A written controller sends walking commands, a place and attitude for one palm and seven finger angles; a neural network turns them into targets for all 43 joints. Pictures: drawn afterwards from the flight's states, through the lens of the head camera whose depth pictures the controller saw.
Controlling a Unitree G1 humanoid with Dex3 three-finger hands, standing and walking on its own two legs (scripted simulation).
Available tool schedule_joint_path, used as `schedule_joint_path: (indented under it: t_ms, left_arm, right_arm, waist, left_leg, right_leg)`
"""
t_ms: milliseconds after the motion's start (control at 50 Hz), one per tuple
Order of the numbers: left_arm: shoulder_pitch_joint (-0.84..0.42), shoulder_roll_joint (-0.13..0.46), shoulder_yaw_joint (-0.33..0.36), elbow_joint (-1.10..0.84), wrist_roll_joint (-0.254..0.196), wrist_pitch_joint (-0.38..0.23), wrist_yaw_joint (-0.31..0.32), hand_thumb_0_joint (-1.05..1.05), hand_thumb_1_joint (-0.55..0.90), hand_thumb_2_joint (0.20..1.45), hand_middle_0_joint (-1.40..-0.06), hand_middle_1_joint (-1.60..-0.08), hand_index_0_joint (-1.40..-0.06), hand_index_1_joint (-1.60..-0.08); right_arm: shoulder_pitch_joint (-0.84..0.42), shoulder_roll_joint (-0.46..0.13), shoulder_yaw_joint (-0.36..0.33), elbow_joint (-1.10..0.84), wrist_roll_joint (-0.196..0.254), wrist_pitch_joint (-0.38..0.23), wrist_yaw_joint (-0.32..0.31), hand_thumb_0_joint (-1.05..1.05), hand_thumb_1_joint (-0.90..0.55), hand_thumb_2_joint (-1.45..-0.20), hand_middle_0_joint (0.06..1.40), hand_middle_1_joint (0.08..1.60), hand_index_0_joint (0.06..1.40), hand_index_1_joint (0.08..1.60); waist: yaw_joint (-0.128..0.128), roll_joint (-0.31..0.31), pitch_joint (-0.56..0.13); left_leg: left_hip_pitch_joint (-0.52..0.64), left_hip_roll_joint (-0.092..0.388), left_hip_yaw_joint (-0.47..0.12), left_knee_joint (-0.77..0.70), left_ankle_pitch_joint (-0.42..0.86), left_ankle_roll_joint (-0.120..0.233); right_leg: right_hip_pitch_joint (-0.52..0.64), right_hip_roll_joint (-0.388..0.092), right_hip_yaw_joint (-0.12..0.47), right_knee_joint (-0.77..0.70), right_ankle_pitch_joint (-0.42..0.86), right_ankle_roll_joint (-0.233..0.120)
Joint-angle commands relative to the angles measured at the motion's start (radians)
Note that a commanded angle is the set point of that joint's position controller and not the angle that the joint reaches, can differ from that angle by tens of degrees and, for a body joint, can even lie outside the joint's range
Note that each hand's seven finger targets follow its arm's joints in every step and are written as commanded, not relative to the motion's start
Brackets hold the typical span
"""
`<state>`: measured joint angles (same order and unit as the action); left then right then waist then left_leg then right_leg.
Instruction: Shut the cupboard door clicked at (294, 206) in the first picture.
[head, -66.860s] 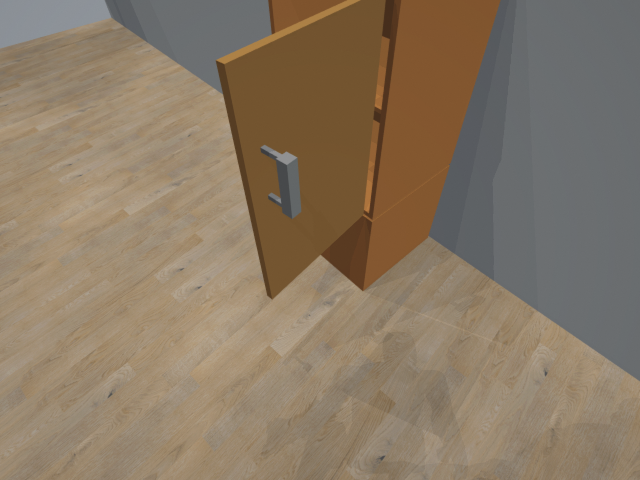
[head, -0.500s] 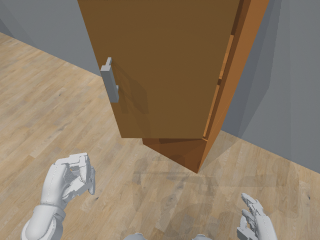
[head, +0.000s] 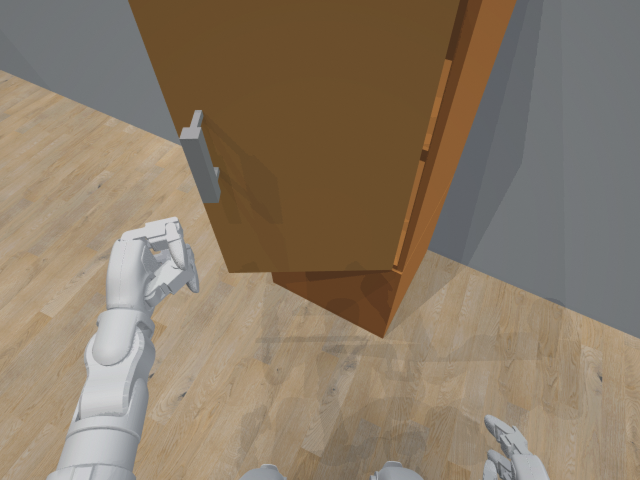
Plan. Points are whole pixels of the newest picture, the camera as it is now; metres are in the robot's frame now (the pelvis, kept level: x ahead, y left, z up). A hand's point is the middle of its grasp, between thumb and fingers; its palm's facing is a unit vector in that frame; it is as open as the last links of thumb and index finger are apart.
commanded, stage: bring the fist close to the handle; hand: left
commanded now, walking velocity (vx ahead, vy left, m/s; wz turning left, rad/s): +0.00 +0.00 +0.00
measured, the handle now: (204, 157) +0.54 +0.20 +0.08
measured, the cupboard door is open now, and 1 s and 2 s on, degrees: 31 31 15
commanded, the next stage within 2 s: push the door shut along its arc in 0.80 s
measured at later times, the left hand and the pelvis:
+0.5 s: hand (223, 205) +0.45 +0.16 +0.08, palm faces +0.06 -1.00 +0.00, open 3.1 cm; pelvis +0.00 +0.00 +0.00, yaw -1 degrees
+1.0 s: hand (224, 209) +0.44 +0.16 +0.07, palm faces +0.04 -1.00 -0.02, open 3.1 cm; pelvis -0.01 +0.01 +0.00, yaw -2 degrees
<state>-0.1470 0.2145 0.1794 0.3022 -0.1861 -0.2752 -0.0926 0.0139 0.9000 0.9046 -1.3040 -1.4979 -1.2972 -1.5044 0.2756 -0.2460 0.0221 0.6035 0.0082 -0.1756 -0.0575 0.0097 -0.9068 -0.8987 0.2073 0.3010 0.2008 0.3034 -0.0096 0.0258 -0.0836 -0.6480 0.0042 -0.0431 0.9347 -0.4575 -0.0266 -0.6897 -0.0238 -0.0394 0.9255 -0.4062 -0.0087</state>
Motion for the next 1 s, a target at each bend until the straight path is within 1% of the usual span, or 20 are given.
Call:
schedule_joint_path:
  t_ms: [0,60,140,260,360,380,440,480,500,560,580,620,640,740,760,800,820,860,900,980]
  left_arm:
    - [-0.351,0.132,0.011,-0.085,-0.019,-0.033,-0.063,0.0,0.9,0.9,-1.3,-1.5,-1.3,-1.5]
    - [-0.445,0.199,0.093,-0.044,-0.041,-0.033,-0.058,0.0,0.9,0.9,-1.3,-1.5,-1.3,-1.5]
    - [-0.583,0.224,0.122,-0.002,-0.025,-0.084,-0.016,0.0,0.9,0.9,-1.3,-1.5,-1.3,-1.5]
    - [-0.685,0.209,0.083,0.243,0.021,-0.101,-0.018,0.0,0.9,0.9,-1.3,-1.5,-1.3,-1.5]
    - [-0.835,0.279,0.142,0.359,0.016,-0.09,-0.031,0.0,0.9,0.9,-1.3,-1.5,-1.3,-1.5]
    - [-0.89,0.267,0.13,0.362,0.015,-0.101,-0.03,0.0,0.9,0.9,-1.3,-1.5,-1.3,-1.5]
    - [-0.873,0.309,0.184,0.337,0.022,-0.149,-0.014,0.0,0.9,0.9,-1.3,-1.5,-1.3,-1.5]
    - [-0.819,0.274,0.168,0.33,0.029,-0.173,-0.006,0.0,0.9,0.9,-1.3,-1.5,-1.3,-1.5]
    - [-0.785,0.258,0.155,0.33,0.034,-0.176,-0.006,0.0,0.9,0.9,-1.3,-1.5,-1.3,-1.5]
    - [-0.739,0.268,0.163,0.39,0.045,-0.157,-0.004,0.0,0.9,0.9,-1.3,-1.5,-1.3,-1.5]
    - [-0.76,0.249,0.146,0.4,0.044,-0.146,-0.006,0.0,0.9,0.9,-1.3,-1.5,-1.3,-1.5]
    - [-0.795,0.302,0.186,0.414,0.041,-0.138,-0.001,0.0,0.9,0.9,-1.3,-1.5,-1.3,-1.5]
    - [-0.834,0.295,0.171,0.402,0.044,-0.141,0.0,0.0,0.9,0.9,-1.3,-1.5,-1.3,-1.5]
    - [-0.946,0.285,0.15,0.294,0.047,-0.222,0.012,0.0,0.9,0.9,-1.3,-1.5,-1.3,-1.5]
    - [-0.926,0.276,0.144,0.304,0.047,-0.232,0.013,0.0,0.9,0.9,-1.3,-1.5,-1.3,-1.5]
    - [-0.896,0.226,0.103,0.357,0.051,-0.228,0.007,0.0,0.9,0.9,-1.3,-1.5,-1.3,-1.5]
    - [-0.889,0.243,0.116,0.381,0.053,-0.222,0.007,0.0,0.9,0.9,-1.3,-1.5,-1.3,-1.5]
    - [-0.843,0.21,0.093,0.448,0.057,-0.186,0.0,0.0,0.9,0.9,-1.3,-1.5,-1.3,-1.5]
    - [-0.83,0.237,0.114,0.499,0.055,-0.15,-0.004,0.0,0.9,0.9,-1.3,-1.5,-1.3,-1.5]
    - [-1.018,0.303,0.14,0.475,0.061,-0.17,-0.011,0.0,0.9,0.9,-1.3,-1.5,-1.3,-1.5]
  right_arm:
    - [-0.003,-0.133,-0.054,-0.121,0.014,-0.032,-0.02,0.0,-0.9,-0.9,0.2,0.3,0.2,0.3]
    - [0.002,-0.134,-0.057,-0.11,0.015,-0.017,-0.028,0.0,-0.9,-0.9,0.2,0.3,0.2,0.3]
    - [0.013,-0.125,-0.056,-0.087,0.006,-0.007,-0.026,0.0,-0.9,-0.9,0.2,0.3,0.2,0.3]
    - [0.055,-0.135,-0.061,-0.058,0.005,0.021,-0.01,0.0,-0.9,-0.9,0.2,0.3,0.2,0.3]
    - [0.098,-0.146,-0.065,-0.05,0.006,0.05,-0.01,0.0,-0.9,-0.9,0.2,0.3,0.2,0.3]
    - [0.099,-0.143,-0.065,-0.049,0.004,0.051,-0.009,0.0,-0.9,-0.9,0.2,0.3,0.2,0.3]
    - [0.122,-0.144,-0.072,-0.054,-0.007,0.056,0.0,0.0,-0.9,-0.9,0.2,0.3,0.2,0.3]
    - [0.13,-0.139,-0.076,-0.059,-0.011,0.06,0.012,0.0,-0.9,-0.9,0.2,0.3,0.2,0.3]
    - [0.133,-0.139,-0.076,-0.062,-0.012,0.063,0.019,0.0,-0.9,-0.9,0.2,0.3,0.2,0.3]
    - [0.146,-0.146,-0.079,-0.064,-0.007,0.083,0.022,0.0,-0.9,-0.9,0.2,0.3,0.2,0.3]
    - [0.145,-0.147,-0.078,-0.067,-0.005,0.088,0.022,0.0,-0.9,-0.9,0.2,0.3,0.2,0.3]
    - [0.147,-0.155,-0.078,-0.071,-0.002,0.097,0.015,0.0,-0.9,-0.9,0.2,0.3,0.2,0.3]
    - [0.136,-0.152,-0.075,-0.07,-0.001,0.1,0.013,0.0,-0.9,-0.9,0.2,0.3,0.2,0.3]
    - [0.132,-0.14,-0.078,-0.057,-0.009,0.089,0.01,0.0,-0.9,-0.9,0.2,0.3,0.2,0.3]
    - [0.132,-0.14,-0.078,-0.051,-0.01,0.087,0.012,0.0,-0.9,-0.9,0.2,0.3,0.2,0.3]
    - [0.133,-0.14,-0.078,-0.043,-0.011,0.084,0.017,0.0,-0.9,-0.9,0.2,0.3,0.2,0.3]
    - [0.141,-0.146,-0.079,-0.042,-0.01,0.085,0.017,0.0,-0.9,-0.9,0.2,0.3,0.2,0.3]
    - [0.135,-0.148,-0.078,-0.045,-0.004,0.092,0.021,0.0,-0.9,-0.9,0.2,0.3,0.2,0.3]
    - [0.138,-0.156,-0.075,-0.055,-0.003,0.102,0.02,0.0,-0.9,-0.9,0.2,0.3,0.2,0.3]
    - [0.134,-0.155,-0.069,-0.056,-0.005,0.107,0.009,0.0,-0.9,-0.9,0.2,0.3,0.2,0.3]
  waist:
    - [-0.034,-0.032,-0.258]
    - [-0.023,-0.072,-0.3]
    - [-0.028,-0.032,-0.341]
    - [-0.063,-0.037,-0.306]
    - [-0.069,-0.044,-0.364]
    - [-0.081,-0.027,-0.375]
    - [-0.051,-0.013,-0.475]
    - [-0.04,0.007,-0.489]
    - [-0.038,0.017,-0.485]
    - [-0.051,-0.058,-0.407]
    - [-0.062,-0.061,-0.367]
    - [-0.068,-0.089,-0.316]
    - [-0.074,-0.06,-0.307]
    - [-0.078,0.048,-0.434]
    - [-0.077,0.035,-0.44]
    - [-0.087,0.036,-0.405]
    - [-0.087,0.025,-0.392]
    - [-0.085,0.018,-0.345]
    - [-0.083,-0.045,-0.31]
    - [-0.103,-0.026,-0.337]
  left_leg:
    - [0.044,-0.022,0.039,-0.143,0.203,0.033]
    - [0.035,-0.022,0.04,-0.143,0.224,0.034]
    - [0.045,-0.02,0.04,-0.129,0.269,0.035]
    - [-0.002,-0.019,0.045,-0.119,0.223,0.036]
    - [-0.019,-0.019,0.044,-0.113,0.241,0.037]
    - [-0.015,-0.02,0.045,-0.108,0.236,0.037]
    - [0.014,-0.019,0.042,-0.098,0.307,0.037]
    - [0.036,-0.017,0.048,-0.1,0.347,0.035]
    - [0.038,-0.017,0.052,-0.101,0.36,0.034]
    - [-0.01,-0.014,0.057,-0.119,0.317,0.038]
    - [-0.021,-0.015,0.06,-0.129,0.28,0.039]
    - [-0.046,-0.017,0.06,-0.14,0.21,0.045]
    - [-0.039,-0.018,0.061,-0.148,0.186,0.044]
    - [0.055,-0.016,0.048,-0.128,0.229,0.041]
    - [0.067,-0.011,0.041,-0.126,0.243,0.039]
    - [0.071,-0.009,0.038,-0.128,0.241,0.035]
    - [0.057,-0.009,0.034,-0.129,0.238,0.036]
    - [0.043,-0.009,0.037,-0.144,0.206,0.033]
    - [-0.003,-0.012,0.042,-0.155,0.172,0.037]
    - [-0.002,-0.015,0.033,-0.141,0.169,0.042]
  right_leg:
    - [0.23,0.013,0.031,-0.155,0.221,-0.004]
    - [0.27,0.008,0.042,-0.159,0.248,0.001]
    - [0.27,0.009,0.04,-0.131,0.311,0.001]
    - [0.212,0.012,0.042,-0.131,0.28,0.002]
    - [0.232,0.016,0.046,-0.125,0.312,0.001]
    - [0.218,0.017,0.047,-0.122,0.309,0.004]
    - [0.257,0.022,0.041,-0.091,0.377,-0.003]
    - [0.262,0.027,0.034,-0.083,0.417,-0.006]
    - [0.26,0.03,0.031,-0.08,0.427,-0.007]
    - [0.257,0.032,0.03,-0.103,0.403,-0.001]
    - [0.239,0.032,0.028,-0.118,0.367,0.001]
    - [0.226,0.032,0.037,-0.149,0.28,0.004]
    - [0.214,0.03,0.04,-0.157,0.251,0.004]
    - [0.206,0.037,0.038,-0.124,0.28,-0.005]
    - [0.197,0.039,0.031,-0.116,0.288,-0.007]
    - [0.162,0.041,0.02,-0.116,0.278,-0.008]
    - [0.159,0.042,0.017,-0.117,0.269,-0.009]
    - [0.139,0.041,0.011,-0.129,0.239,-0.01]
    - [0.16,0.037,0.014,-0.146,0.219,-0.006]
    - [0.151,0.034,0.026,-0.135,0.218,-0.005]
